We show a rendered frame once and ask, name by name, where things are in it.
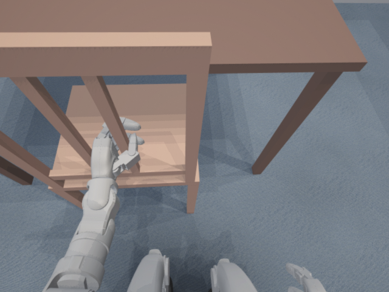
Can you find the chair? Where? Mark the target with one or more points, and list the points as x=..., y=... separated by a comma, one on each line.
x=170, y=115

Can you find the table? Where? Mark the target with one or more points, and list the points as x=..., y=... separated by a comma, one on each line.
x=248, y=36

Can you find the robot left forearm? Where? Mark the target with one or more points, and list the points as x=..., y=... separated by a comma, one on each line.
x=82, y=267

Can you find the robot right shin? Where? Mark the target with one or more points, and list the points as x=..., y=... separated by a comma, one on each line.
x=223, y=261

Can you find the left robot thigh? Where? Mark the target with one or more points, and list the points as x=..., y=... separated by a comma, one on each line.
x=152, y=273

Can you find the robot left hand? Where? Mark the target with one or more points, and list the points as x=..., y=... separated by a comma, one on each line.
x=105, y=151

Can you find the robot right hand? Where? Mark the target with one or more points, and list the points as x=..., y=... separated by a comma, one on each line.
x=304, y=277

